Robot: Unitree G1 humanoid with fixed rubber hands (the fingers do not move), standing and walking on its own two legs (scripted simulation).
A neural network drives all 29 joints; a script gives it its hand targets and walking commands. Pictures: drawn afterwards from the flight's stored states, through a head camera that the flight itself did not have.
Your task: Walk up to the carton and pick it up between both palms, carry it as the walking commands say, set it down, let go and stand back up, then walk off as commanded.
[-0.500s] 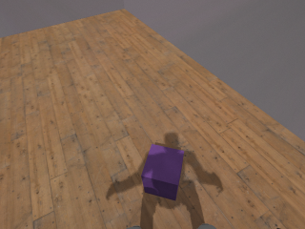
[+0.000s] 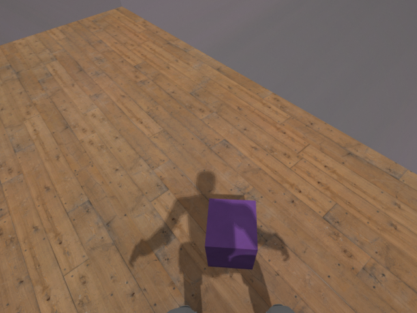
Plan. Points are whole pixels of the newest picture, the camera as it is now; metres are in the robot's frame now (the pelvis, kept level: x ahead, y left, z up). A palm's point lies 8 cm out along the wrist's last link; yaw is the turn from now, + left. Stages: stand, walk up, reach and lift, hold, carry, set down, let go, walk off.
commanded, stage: walk up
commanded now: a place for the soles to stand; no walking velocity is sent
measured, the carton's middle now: (231, 234) +0.53 -0.03 -0.61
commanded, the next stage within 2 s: reach and lift in 1.88 s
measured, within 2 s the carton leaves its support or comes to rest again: neither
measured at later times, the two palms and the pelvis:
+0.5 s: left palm out of the picture +0.12 +0.37 -0.07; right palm out of the picture +0.06 -0.29 -0.09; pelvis +0.03 +0.03 +0.01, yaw -6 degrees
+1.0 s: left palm out of the picture +0.13 +0.34 -0.07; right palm out of the picture +0.06 -0.32 -0.08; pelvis +0.02 +0.01 +0.01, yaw -9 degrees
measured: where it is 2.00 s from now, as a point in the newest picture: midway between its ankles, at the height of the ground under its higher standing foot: outside the picture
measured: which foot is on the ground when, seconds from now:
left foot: down 0.00-1.00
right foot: up 0.00-0.36, down 0.38-1.00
